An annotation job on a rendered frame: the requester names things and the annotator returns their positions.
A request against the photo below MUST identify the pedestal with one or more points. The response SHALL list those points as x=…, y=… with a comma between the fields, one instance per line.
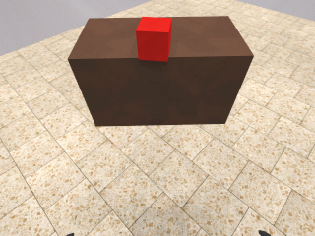
x=207, y=63

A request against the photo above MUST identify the carton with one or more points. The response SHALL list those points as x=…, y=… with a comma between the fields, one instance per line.
x=153, y=36

